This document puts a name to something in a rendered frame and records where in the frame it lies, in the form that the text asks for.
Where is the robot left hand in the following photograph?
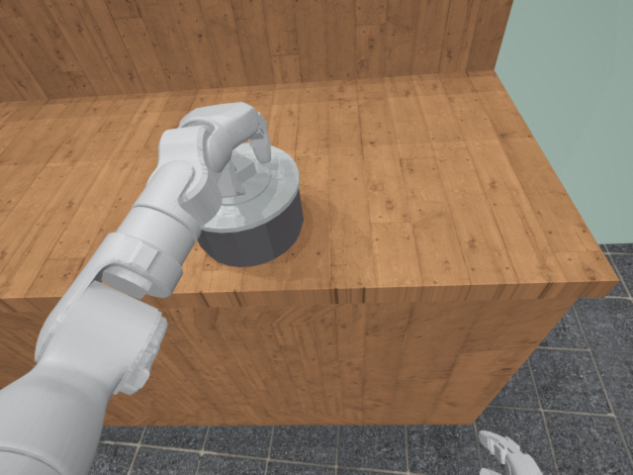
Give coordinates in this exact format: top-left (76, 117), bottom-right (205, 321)
top-left (179, 102), bottom-right (271, 198)

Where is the left robot upper arm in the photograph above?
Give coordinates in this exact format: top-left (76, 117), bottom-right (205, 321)
top-left (0, 280), bottom-right (168, 475)

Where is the left robot forearm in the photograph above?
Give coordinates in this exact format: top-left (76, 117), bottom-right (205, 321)
top-left (35, 117), bottom-right (232, 363)

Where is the lid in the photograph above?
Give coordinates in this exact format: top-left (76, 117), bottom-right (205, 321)
top-left (203, 142), bottom-right (300, 233)

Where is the table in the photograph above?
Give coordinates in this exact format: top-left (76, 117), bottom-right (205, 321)
top-left (0, 0), bottom-right (619, 427)

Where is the knob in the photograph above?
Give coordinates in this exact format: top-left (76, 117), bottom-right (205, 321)
top-left (231, 150), bottom-right (256, 184)

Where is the pot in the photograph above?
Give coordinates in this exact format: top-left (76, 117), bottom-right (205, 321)
top-left (198, 189), bottom-right (304, 267)

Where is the robot right hand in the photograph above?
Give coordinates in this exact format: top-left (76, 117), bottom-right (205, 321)
top-left (479, 430), bottom-right (543, 475)

